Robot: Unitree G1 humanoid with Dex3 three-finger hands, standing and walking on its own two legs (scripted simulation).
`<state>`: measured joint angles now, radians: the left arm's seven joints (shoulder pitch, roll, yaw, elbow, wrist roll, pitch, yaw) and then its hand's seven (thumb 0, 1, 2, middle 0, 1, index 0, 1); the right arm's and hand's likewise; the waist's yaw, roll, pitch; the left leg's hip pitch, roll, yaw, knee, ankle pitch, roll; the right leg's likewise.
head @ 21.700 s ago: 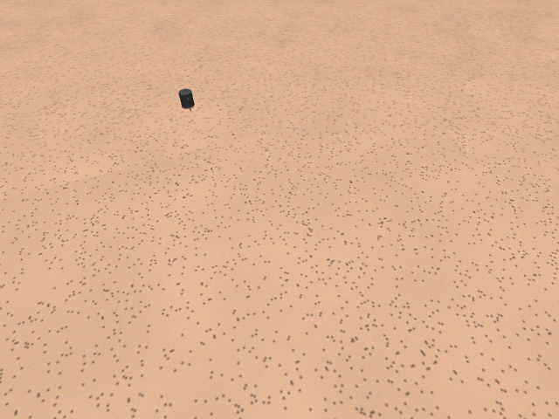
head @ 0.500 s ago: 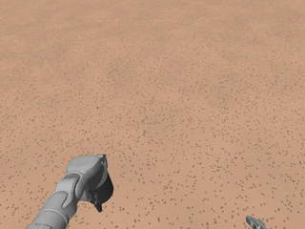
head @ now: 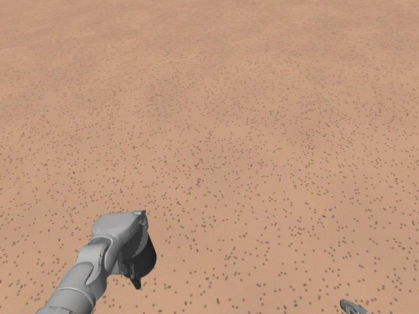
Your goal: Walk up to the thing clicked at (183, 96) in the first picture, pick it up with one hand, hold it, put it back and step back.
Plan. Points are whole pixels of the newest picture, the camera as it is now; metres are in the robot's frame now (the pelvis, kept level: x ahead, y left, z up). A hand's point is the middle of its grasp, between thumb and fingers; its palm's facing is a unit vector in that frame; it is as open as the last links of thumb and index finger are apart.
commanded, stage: crouch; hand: left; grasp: from above
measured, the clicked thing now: (133, 257) +0.28 +0.21 -0.09
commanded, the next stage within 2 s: lower in 1.88 s
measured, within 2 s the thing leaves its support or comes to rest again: neither
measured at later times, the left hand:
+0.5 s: hand (133, 268) +0.29 +0.24 -0.18, palm faces -0.48 +0.03 -0.88, open 11.6 cm
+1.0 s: hand (150, 281) +0.33 +0.26 -0.42, palm faces -0.50 +0.00 -0.87, open 11.5 cm
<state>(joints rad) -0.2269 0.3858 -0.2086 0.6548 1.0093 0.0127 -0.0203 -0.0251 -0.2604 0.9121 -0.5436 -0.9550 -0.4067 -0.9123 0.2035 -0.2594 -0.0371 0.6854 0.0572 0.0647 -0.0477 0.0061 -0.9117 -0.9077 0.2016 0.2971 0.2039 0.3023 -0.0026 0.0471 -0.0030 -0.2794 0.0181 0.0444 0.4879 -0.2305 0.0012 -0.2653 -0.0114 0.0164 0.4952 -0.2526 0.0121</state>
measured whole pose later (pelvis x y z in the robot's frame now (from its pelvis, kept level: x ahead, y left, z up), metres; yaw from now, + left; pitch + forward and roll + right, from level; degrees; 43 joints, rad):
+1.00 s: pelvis -0.07 +0.01 -0.27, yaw -1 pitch +36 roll -4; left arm -0.68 0.51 0.02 1.22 1.19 -0.13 0.36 0.00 -0.22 0.85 -0.53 -0.97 -0.41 -0.90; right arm 0.20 -0.23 -0.04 0.77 -0.08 -0.05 0.02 0.00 -0.89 -0.90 0.21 0.30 0.21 0.30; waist -0.14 0.05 -0.19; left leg -1.84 0.03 -0.04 1.83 -0.62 0.02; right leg -1.78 0.00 -0.03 1.80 -0.65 0.02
